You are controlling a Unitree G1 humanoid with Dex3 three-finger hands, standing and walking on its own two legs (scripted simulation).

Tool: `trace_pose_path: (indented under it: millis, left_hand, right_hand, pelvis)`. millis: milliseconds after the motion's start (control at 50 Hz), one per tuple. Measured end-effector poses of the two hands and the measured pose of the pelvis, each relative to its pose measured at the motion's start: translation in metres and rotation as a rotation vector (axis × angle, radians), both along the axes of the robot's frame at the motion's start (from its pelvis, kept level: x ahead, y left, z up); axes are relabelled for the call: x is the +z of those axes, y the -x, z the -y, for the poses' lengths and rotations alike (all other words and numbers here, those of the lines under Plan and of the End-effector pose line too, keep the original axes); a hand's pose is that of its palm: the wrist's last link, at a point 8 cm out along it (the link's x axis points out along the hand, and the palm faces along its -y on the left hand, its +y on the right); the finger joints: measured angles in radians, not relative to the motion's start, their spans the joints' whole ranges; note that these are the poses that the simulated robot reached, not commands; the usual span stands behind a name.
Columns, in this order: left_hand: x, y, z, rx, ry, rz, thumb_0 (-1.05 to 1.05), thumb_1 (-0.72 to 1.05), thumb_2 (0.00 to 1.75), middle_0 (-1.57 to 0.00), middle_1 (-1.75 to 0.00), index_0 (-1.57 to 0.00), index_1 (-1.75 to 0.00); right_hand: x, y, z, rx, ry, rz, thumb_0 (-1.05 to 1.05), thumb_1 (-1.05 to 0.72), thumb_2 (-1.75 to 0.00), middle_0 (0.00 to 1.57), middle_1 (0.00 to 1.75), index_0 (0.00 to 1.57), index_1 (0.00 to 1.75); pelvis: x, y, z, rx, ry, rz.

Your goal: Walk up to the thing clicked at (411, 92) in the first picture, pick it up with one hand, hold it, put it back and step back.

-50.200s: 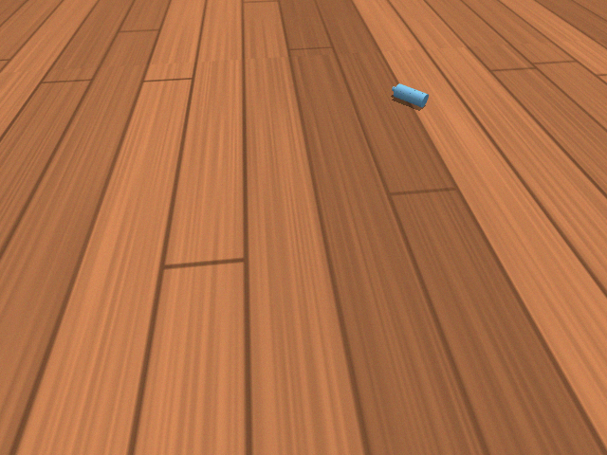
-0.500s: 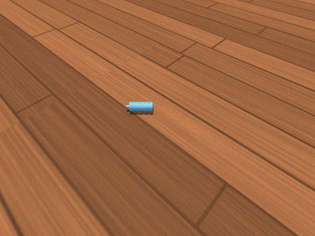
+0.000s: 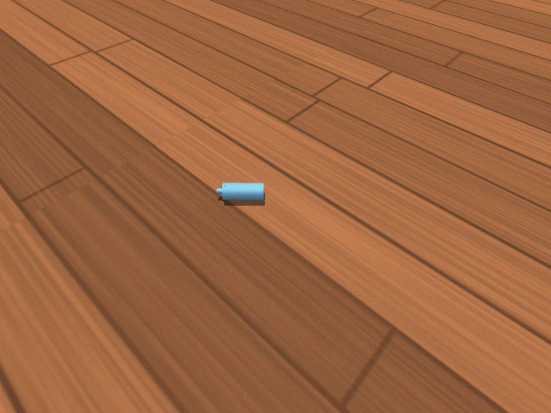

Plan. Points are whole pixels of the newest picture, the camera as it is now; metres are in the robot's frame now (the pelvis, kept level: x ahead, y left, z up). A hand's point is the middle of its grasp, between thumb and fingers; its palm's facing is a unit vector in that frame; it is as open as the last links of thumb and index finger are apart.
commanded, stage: step back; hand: left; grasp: from above
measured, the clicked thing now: (240, 191) +1.17 +0.20 -0.72
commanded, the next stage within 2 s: stand in 0.26 s
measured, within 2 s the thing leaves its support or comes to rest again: neither
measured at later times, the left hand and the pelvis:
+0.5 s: hand out of the picture +0.13 +0.25 -0.13, palm faces -0.03 -0.94 -0.33, open 7.4 cm; pelvis +0.02 +0.00 +0.02, yaw -1 degrees
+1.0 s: hand out of the picture +0.07 +0.25 -0.14, palm faces -0.04 -0.94 -0.34, open 7.4 cm; pelvis +0.00 +0.00 +0.02, yaw +0 degrees
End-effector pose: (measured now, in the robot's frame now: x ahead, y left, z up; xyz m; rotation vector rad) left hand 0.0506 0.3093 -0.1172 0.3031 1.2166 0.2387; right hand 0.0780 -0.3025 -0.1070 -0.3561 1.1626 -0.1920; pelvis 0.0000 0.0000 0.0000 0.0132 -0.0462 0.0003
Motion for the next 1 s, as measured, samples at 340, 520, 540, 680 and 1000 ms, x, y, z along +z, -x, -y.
trace_pose_path:
  millis: [340, 520, 540, 680, 1000]
  left_hand:
    - [0.017, -0.073, 0.007, -0.052, -0.001, 0.081, 0.01, 0.91, 0.90, -0.21, -0.30, -0.20, -0.30]
    - [0.020, -0.072, 0.017, -0.075, 0.024, 0.068, 0.01, 0.91, 0.90, -0.21, -0.30, -0.20, -0.30]
    - [0.019, -0.069, 0.018, -0.075, 0.026, 0.063, 0.01, 0.91, 0.90, -0.21, -0.30, -0.20, -0.30]
    - [0.017, -0.046, 0.019, -0.065, 0.029, 0.014, 0.01, 0.91, 0.90, -0.21, -0.30, -0.20, -0.30]
    - [0.016, -0.012, 0.016, -0.037, 0.014, -0.058, 0.01, 0.91, 0.90, -0.21, -0.30, -0.20, -0.30]
  right_hand:
    - [0.002, -0.041, -0.014, -0.031, -0.045, 0.027, 0.00, -0.90, -0.89, 0.21, 0.30, 0.21, 0.30]
    - [0.010, -0.032, -0.011, -0.038, -0.041, 0.016, 0.00, -0.90, -0.89, 0.21, 0.30, 0.21, 0.30]
    - [0.011, -0.030, -0.010, -0.039, -0.040, 0.012, 0.00, -0.90, -0.89, 0.21, 0.30, 0.21, 0.30]
    - [0.009, -0.010, -0.006, -0.050, -0.040, -0.029, 0.00, -0.90, -0.89, 0.21, 0.30, 0.21, 0.30]
    - [0.002, 0.016, -0.003, -0.055, -0.047, -0.099, 0.01, -0.90, -0.89, 0.21, 0.30, 0.21, 0.30]
  pelvis:
    - [0.010, -0.022, -0.003, -0.014, 0.012, 0.005]
    - [0.018, -0.014, -0.002, -0.012, 0.012, 0.007]
    - [0.018, -0.013, -0.002, -0.012, 0.012, 0.007]
    - [0.020, -0.007, 0.001, -0.011, 0.011, 0.004]
    - [0.020, -0.004, 0.004, -0.005, 0.012, -0.009]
